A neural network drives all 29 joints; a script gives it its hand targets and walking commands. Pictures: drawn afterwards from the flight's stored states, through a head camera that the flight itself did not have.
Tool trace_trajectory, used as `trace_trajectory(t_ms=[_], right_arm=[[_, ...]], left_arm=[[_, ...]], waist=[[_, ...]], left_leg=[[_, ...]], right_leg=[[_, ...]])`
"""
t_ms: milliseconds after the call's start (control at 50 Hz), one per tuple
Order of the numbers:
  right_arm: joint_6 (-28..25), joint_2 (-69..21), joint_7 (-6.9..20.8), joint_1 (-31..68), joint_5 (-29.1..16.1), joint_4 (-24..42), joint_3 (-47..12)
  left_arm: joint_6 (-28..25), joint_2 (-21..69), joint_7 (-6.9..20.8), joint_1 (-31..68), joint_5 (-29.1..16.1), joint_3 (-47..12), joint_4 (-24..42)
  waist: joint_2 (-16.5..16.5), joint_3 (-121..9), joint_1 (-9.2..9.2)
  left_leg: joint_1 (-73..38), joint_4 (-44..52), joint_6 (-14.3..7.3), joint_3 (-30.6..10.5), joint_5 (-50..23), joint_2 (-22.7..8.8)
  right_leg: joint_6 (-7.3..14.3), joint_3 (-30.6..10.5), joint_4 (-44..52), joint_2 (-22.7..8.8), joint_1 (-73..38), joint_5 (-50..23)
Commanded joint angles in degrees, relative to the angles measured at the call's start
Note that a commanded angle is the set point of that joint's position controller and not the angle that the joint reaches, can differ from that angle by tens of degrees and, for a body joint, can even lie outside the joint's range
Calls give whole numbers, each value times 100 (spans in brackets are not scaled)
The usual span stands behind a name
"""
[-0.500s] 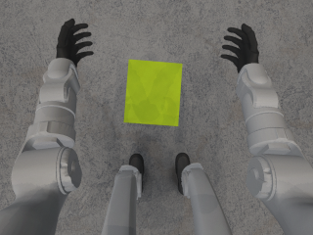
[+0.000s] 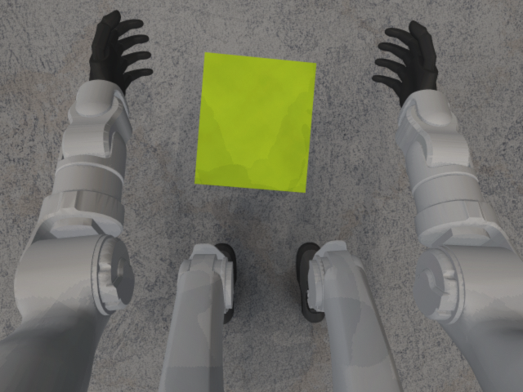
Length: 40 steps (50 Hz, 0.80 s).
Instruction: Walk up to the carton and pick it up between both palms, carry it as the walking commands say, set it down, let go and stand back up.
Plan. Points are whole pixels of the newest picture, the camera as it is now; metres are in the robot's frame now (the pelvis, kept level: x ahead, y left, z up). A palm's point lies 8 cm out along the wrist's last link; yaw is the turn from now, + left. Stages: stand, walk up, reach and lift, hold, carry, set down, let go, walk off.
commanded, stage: reach and lift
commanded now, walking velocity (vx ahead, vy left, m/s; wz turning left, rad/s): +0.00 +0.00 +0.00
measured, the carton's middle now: (254, 132) +0.50 +0.03 -0.44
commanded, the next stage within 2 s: none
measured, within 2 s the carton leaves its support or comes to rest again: neither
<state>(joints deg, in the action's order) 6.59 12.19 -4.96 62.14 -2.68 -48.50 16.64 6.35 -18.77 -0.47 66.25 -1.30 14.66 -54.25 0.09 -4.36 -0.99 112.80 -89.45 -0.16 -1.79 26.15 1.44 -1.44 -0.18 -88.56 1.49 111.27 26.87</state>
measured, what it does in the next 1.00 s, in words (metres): lowers itself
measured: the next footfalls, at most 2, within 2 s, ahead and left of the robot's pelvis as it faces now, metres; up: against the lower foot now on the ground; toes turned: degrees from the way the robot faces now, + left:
none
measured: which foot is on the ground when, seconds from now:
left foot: down 0.00-1.00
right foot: down 0.00-1.00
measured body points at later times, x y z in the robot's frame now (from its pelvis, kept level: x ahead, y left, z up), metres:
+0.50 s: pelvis -0.02 +0.00 -0.12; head +0.33 +0.02 +0.15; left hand +0.52 +0.21 -0.28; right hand +0.51 -0.18 -0.28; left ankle +0.09 +0.11 -0.51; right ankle +0.09 -0.12 -0.51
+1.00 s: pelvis -0.03 +0.00 -0.18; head +0.35 +0.01 +0.06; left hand +0.52 +0.20 -0.38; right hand +0.52 -0.18 -0.37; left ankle +0.09 +0.11 -0.51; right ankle +0.09 -0.12 -0.51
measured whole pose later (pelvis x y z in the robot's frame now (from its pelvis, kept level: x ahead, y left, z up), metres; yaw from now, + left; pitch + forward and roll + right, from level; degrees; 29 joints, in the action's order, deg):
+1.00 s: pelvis -0.03 +0.00 -0.18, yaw +0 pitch +36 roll -1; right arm 1.0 18.6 -7.8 80.5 -15.5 -64.8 4.4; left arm 0.6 -24.6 -4.4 82.7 -14.1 2.3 -68.7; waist -1.3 22.1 -0.5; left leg 131.0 -127.9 -0.1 -0.7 32.9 0.5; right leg -1.6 0.1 -127.4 2.4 130.0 33.4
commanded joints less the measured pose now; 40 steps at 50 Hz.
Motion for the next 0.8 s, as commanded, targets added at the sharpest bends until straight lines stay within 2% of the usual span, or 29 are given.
trace_trajectory(t_ms=[0,140,320,520,780], right_arm=[[-48,794,-87,1339,-179,775,-79],[-5,848,-158,1626,-431,474,-269],[-204,1022,-221,1991,-539,-103,-374],[-402,1240,-245,2551,-847,-525,-667],[-630,1254,-246,3062,-1134,-1195,-1009]], left_arm=[[-47,-779,-103,1574,-186,-148,777],[-9,-870,-201,1853,-348,-293,486],[-172,-907,-308,2180,-580,-519,-24],[-353,-1102,-427,2712,-905,-829,-340],[-618,-1255,-375,3057,-1179,-1081,-972]], waist=[[340,-6347,-43],[341,-5947,21],[304,-5372,-15],[302,-5178,23],[168,-4375,89]], left_leg=[[-3779,124,194,271,-1927,201],[-3117,-489,166,286,-1447,146],[-2526,-1225,161,224,-1189,66],[-2438,-1958,172,157,-1265,-28],[-1571,-2698,179,67,-1176,-150]], right_leg=[[-167,449,131,289,-2694,-1680],[-153,447,-531,231,-2129,-1279],[-110,433,-1306,165,-1457,-995],[-94,355,-2039,107,-1288,-1032],[-132,126,-2813,8,-1096,-1160]])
